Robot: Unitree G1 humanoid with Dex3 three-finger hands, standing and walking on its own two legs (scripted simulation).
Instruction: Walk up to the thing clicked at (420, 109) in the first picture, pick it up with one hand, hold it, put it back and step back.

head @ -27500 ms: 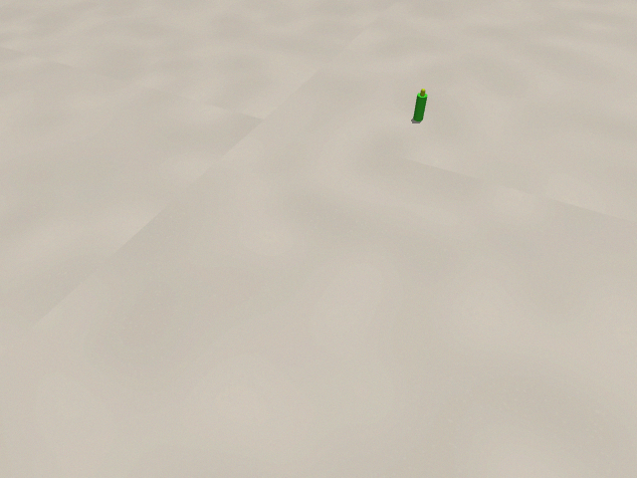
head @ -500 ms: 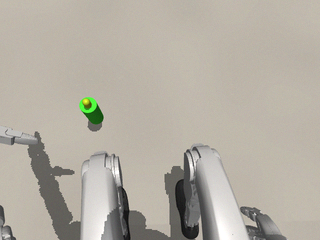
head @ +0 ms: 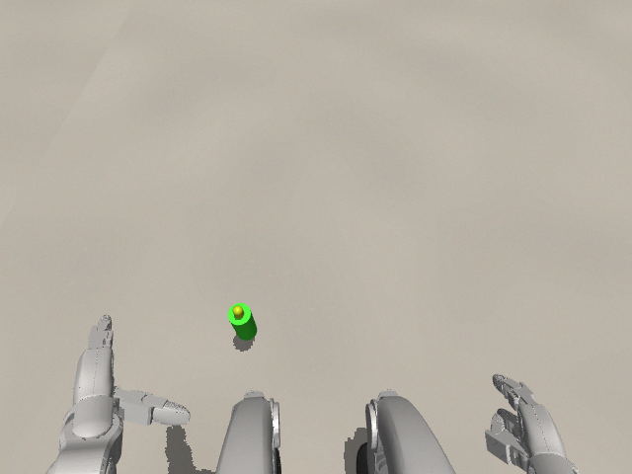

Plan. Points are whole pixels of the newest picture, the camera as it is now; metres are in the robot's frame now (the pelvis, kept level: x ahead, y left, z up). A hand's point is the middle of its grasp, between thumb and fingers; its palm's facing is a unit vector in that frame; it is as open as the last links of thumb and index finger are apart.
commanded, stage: home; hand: left
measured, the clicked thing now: (242, 320) +0.47 +0.19 -0.53
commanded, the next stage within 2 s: none
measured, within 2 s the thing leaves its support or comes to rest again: neither
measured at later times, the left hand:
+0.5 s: hand (135, 425) +0.20 +0.19 +0.04, palm faces +0.15 -0.94 -0.30, open 17.6 cm
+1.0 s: hand (153, 425) +0.20 +0.18 +0.04, palm faces +0.14 -0.95 -0.29, open 17.5 cm
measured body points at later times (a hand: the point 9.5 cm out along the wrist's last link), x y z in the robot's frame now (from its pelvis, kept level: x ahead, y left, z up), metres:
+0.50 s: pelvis +0.04 +0.01 +0.09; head +0.05 +0.01 +0.54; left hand +0.19 +0.24 +0.06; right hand +0.21 -0.22 +0.02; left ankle +0.05 +0.12 -0.59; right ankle +0.04 -0.13 -0.59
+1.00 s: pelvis +0.04 -0.01 +0.10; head +0.05 -0.01 +0.55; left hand +0.19 +0.23 +0.06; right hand +0.20 -0.25 +0.02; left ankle +0.05 +0.12 -0.59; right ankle +0.04 -0.13 -0.59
